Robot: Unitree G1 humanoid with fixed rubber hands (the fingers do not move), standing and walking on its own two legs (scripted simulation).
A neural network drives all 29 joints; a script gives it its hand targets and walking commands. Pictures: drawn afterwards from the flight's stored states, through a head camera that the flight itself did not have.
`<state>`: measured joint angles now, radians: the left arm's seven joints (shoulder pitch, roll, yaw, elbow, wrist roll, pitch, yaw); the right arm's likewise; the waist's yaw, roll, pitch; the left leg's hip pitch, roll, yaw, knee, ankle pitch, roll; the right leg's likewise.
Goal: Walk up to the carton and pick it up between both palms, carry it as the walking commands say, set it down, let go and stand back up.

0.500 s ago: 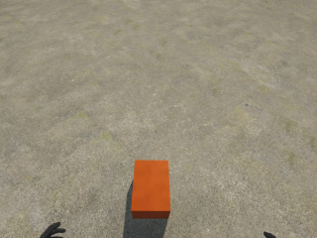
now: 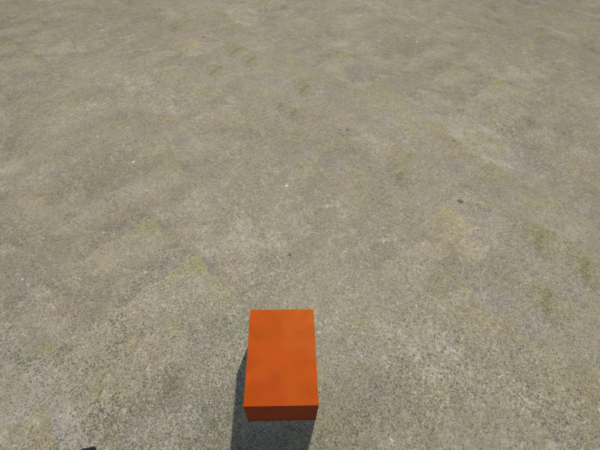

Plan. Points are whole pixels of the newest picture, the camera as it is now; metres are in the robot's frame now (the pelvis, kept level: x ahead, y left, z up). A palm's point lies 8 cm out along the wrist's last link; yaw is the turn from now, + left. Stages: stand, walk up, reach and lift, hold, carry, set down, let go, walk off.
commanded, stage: walk up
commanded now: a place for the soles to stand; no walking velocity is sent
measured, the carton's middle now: (282, 363) +0.47 +0.05 -0.69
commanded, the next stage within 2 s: reach and lift in 1.46 s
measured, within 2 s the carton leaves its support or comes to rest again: neither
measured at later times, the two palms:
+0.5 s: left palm (108, 449) +0.14 +0.26 -0.10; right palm out of the picture +0.08 -0.34 -0.11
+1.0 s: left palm out of the picture +0.12 +0.29 -0.10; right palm out of the picture +0.06 -0.33 -0.11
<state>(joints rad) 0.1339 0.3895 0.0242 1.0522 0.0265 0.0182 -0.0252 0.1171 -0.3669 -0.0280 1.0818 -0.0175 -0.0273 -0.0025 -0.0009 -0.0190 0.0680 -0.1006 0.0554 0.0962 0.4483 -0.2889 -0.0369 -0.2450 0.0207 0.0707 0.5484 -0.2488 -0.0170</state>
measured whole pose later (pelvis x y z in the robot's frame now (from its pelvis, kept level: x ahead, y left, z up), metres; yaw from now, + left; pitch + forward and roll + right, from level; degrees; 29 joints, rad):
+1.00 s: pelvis +0.01 -0.02 +0.00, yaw +0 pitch -3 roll +1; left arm 0.13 0.38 0.04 0.94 0.02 0.04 -0.05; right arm 0.22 -0.38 -0.02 1.01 -0.01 -0.04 -0.03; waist -0.01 -0.03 0.05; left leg -0.09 0.05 0.03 0.45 -0.31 -0.05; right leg -0.23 0.05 0.06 0.54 -0.26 -0.04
